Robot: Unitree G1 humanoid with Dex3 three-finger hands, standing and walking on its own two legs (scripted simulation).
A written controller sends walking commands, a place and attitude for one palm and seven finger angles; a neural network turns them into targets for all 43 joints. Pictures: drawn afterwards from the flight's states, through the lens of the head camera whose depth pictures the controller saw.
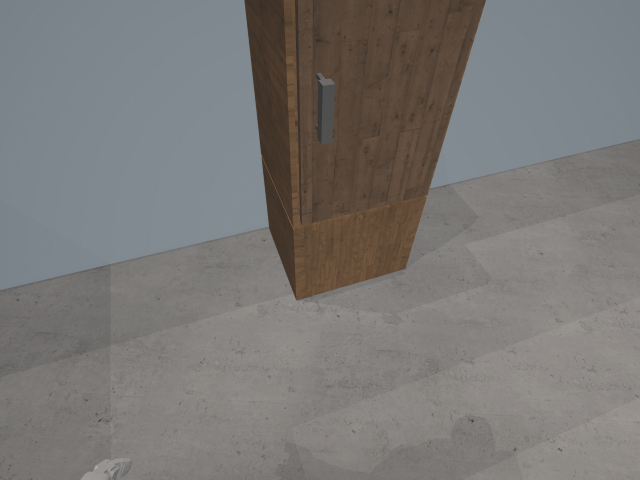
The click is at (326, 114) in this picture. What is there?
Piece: cupboard door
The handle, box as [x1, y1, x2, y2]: [315, 73, 334, 143]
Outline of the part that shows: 316,73 316,77 318,80 318,123 315,124 317,130 317,138 321,143 331,142 334,83 330,78 325,79 320,73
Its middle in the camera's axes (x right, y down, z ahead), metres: +0.00 -0.29 +0.86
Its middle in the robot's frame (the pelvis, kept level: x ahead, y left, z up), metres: +0.84 +0.04 +0.04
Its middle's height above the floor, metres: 0.81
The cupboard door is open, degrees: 0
